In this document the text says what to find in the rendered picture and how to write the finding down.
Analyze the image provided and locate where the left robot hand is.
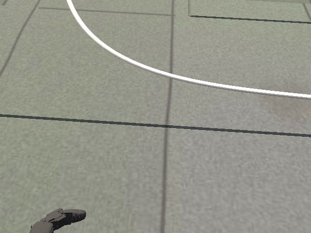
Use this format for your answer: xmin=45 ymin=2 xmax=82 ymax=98
xmin=29 ymin=208 xmax=86 ymax=233

